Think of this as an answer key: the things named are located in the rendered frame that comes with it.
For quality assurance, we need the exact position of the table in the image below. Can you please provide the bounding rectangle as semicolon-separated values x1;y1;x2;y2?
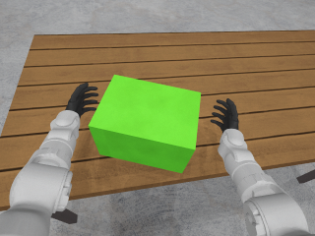
0;29;315;224

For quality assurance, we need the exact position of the right robot forearm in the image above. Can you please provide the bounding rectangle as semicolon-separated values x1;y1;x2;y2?
218;129;308;230

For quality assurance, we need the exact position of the robot left upper arm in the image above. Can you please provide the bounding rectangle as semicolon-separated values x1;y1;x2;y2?
0;162;73;236

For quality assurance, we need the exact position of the left robot forearm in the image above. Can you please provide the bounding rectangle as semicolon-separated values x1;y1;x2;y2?
9;110;81;206

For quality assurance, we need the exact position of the robot right upper arm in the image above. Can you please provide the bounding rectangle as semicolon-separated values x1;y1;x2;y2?
243;193;315;236

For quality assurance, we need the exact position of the robot left hand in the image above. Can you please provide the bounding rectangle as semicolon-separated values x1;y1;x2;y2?
65;83;99;118

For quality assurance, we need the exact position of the carton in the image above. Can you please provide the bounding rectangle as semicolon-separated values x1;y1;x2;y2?
89;75;201;173

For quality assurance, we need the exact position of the robot right hand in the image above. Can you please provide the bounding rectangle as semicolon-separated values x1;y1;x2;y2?
211;98;239;132

